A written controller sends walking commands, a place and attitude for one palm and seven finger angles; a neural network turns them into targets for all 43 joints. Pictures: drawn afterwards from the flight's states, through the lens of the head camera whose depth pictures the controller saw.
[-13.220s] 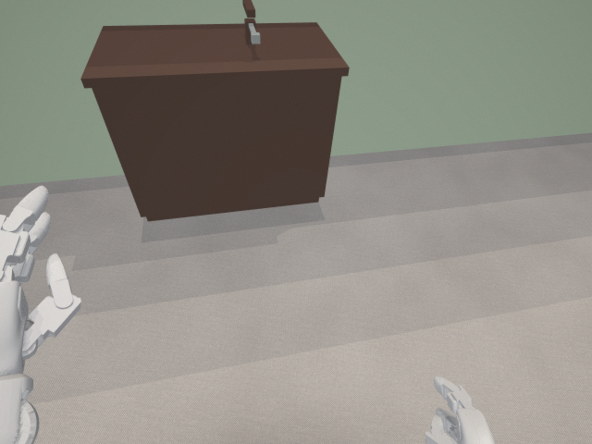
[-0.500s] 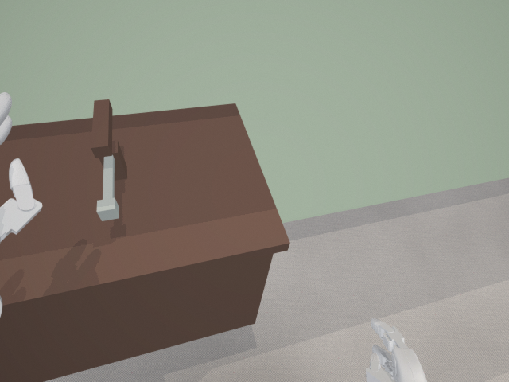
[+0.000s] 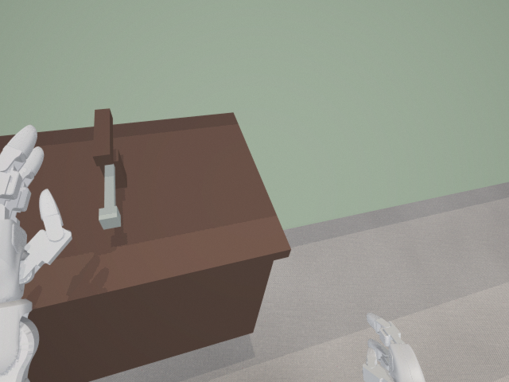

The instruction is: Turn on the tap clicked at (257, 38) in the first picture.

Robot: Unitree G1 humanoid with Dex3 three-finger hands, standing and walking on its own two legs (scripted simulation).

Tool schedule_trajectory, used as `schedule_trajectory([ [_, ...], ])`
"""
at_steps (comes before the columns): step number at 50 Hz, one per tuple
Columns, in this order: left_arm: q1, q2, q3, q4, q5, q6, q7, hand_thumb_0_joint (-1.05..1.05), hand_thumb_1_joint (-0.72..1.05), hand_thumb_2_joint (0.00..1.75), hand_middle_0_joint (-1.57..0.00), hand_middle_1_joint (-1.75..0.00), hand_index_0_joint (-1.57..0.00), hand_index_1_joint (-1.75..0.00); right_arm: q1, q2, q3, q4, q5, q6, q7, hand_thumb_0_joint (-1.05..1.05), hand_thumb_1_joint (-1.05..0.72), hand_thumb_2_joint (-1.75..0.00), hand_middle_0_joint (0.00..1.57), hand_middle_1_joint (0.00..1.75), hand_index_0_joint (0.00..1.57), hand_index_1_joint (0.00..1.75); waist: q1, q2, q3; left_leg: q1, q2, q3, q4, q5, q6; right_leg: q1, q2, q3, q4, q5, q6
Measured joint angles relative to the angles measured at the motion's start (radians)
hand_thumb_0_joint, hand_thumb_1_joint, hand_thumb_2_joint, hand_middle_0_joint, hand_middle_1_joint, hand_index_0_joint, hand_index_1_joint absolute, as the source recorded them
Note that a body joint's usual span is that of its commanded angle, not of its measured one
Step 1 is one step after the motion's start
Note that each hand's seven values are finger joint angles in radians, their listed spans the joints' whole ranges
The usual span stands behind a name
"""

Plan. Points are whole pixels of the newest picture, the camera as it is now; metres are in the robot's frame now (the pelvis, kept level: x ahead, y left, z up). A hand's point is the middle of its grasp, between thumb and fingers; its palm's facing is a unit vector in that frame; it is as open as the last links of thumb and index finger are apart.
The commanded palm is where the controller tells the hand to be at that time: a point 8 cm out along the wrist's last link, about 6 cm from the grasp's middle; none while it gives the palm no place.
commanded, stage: come to a stop and stand still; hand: left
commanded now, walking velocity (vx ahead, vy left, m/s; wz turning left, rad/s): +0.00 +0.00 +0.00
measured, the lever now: (110, 217) +0.34 +0.29 +0.03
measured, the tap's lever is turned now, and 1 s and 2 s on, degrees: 0 0 0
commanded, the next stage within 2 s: look again from close up in 0.28 s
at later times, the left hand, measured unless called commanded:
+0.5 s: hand (57, 235) +0.22 +0.26 +0.16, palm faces +0.40 -0.85 -0.35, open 7.4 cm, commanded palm +0.17 +0.29 +0.18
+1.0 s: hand (72, 237) +0.22 +0.24 +0.17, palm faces +0.41 -0.84 -0.35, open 7.4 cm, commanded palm +0.16 +0.27 +0.18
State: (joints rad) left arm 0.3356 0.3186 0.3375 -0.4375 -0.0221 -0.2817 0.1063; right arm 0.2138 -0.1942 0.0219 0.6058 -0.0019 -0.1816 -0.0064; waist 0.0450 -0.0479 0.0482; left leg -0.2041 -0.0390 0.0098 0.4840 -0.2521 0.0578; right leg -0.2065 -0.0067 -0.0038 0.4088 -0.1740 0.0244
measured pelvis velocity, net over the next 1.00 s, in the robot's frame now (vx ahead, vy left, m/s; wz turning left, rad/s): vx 0.00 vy -0.01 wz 0.00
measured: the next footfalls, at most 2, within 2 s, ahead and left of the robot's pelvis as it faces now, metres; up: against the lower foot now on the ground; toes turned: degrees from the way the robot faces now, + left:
none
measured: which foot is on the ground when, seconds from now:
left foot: down 0.00-1.00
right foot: down 0.00-1.00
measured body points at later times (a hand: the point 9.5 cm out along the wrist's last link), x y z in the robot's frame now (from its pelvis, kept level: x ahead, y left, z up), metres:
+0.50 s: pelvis +0.01 +0.01 +0.00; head +0.02 +0.04 +0.45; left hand +0.20 +0.31 +0.18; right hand +0.19 -0.21 -0.07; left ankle +0.01 +0.08 -0.74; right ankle +0.03 -0.14 -0.74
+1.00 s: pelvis +0.00 -0.01 +0.00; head +0.02 +0.01 +0.45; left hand +0.19 +0.29 +0.18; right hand +0.18 -0.23 -0.07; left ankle +0.01 +0.08 -0.74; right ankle +0.03 -0.14 -0.74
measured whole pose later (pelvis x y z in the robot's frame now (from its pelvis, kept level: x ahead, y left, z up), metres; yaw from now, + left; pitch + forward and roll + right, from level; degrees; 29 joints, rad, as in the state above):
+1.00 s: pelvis +0.00 -0.01 +0.00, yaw +0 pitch -2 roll -1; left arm 0.38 0.36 0.36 -0.45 -0.03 -0.22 0.10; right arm 0.20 -0.17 0.01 0.57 0.01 -0.10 -0.02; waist 0.03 -0.04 0.07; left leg -0.18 -0.04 0.01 0.45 -0.24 0.04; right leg -0.20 0.00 0.00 0.41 -0.18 0.02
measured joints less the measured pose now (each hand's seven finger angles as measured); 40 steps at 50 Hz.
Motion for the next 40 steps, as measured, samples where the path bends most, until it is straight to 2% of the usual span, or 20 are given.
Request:
schedule_trajectory([
  [3, 0.033, 0.015, -0.012, 0.007, 0.003, 0.004, -0.008, 0.01, 0.89, 0.90, -0.21, -0.30, -0.20, -0.30, -0.018, 0.008, 0.001, -0.014, -0.001, 0.014, 0.000, 0.01, -0.90, -0.90, 0.21, 0.30, 0.20, 0.30, -0.017, 0.005, -0.008, 0.006, 0.001, 0.005, -0.006, -0.003, 0.001, 0.006, 0.001, 0.005, -0.011, 0.002, 0.002],
  [7, 0.062, 0.047, 0.009, 0.029, -0.003, 0.024, -0.016, 0.01, 0.89, 0.90, -0.21, -0.30, -0.21, -0.30, -0.026, 0.016, 0.003, -0.033, 0.001, 0.033, -0.006, 0.01, -0.90, -0.90, 0.21, 0.30, 0.20, 0.30, -0.028, 0.002, -0.004, 0.011, 0.001, 0.007, -0.014, -0.002, 0.003, 0.012, 0.001, 0.007, -0.021, 0.004, 0.004],
  [12, 0.065, 0.051, 0.032, 0.003, -0.011, 0.041, -0.011, 0.01, 0.89, 0.90, -0.21, -0.30, -0.21, -0.30, -0.019, 0.011, 0.002, -0.038, 0.002, 0.043, -0.011, 0.01, -0.90, -0.90, 0.21, 0.30, 0.20, 0.30, -0.017, -0.004, 0.018, 0.012, -0.003, 0.003, -0.015, -0.002, 0.006, 0.017, -0.002, 0.003, -0.027, 0.005, 0.007],
  [18, 0.066, 0.031, 0.017, -0.041, -0.008, 0.036, -0.003, 0.01, 0.89, 0.90, -0.21, -0.30, -0.21, -0.30, -0.015, 0.005, -0.002, -0.025, 0.002, 0.053, -0.011, 0.01, -0.90, -0.90, 0.21, 0.30, 0.20, 0.30, -0.005, 0.000, 0.026, 0.014, -0.008, 0.001, -0.012, -0.005, 0.011, 0.022, -0.008, 0.002, -0.026, 0.002, 0.013],
  [28, 0.064, 0.039, 0.020, -0.009, -0.006, 0.049, -0.003, 0.01, 0.89, 0.90, -0.21, -0.30, -0.21, -0.30, -0.015, 0.017, 0.001, -0.030, 0.006, 0.070, -0.014, 0.01, -0.90, -0.90, 0.21, 0.30, 0.20, 0.30, -0.015, 0.012, 0.017, 0.022, -0.013, 0.004, -0.021, 0.002, 0.013, 0.025, -0.013, 0.005, -0.025, 0.004, 0.016],
  [40, 0.073, 0.028, 0.013, -0.018, 0.001, 0.047, 0.000, 0.01, 0.89, 0.90, -0.21, -0.30, -0.21, -0.30, -0.001, 0.007, -0.006, -0.024, 0.006, 0.068, -0.017, 0.01, -0.90, -0.90, 0.21, 0.30, 0.20, 0.30, -0.013, 0.018, 0.021, 0.020, -0.009, -0.002, -0.021, 0.006, 0.007, 0.024, -0.009, -0.002, -0.024, 0.006, 0.009],
])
